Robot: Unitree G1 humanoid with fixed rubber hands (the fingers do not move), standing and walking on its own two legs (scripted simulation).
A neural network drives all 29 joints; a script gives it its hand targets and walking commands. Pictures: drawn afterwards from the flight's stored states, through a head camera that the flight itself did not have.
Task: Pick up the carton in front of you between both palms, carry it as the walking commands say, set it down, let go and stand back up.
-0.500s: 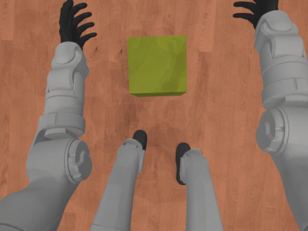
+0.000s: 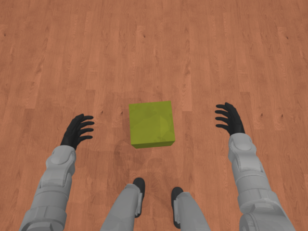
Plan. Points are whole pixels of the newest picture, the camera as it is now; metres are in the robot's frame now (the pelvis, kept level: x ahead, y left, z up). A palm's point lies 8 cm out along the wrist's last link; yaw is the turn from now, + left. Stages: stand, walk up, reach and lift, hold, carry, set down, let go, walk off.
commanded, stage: let go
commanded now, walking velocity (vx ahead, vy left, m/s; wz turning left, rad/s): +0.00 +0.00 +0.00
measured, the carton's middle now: (151, 126) +0.45 +0.05 -0.60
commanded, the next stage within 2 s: stand in 0.90 s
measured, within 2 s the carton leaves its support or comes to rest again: neither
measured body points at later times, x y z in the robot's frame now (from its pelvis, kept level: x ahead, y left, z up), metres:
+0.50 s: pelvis +0.04 -0.02 +0.05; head +0.07 -0.02 +0.50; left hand +0.20 +0.22 -0.03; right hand +0.23 -0.25 -0.03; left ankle +0.04 +0.10 -0.69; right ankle +0.00 -0.13 -0.69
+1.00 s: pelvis +0.04 -0.01 +0.04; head +0.04 +0.00 +0.49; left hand +0.20 +0.26 -0.04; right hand +0.20 -0.26 -0.04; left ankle +0.04 +0.10 -0.69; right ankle +0.00 -0.13 -0.69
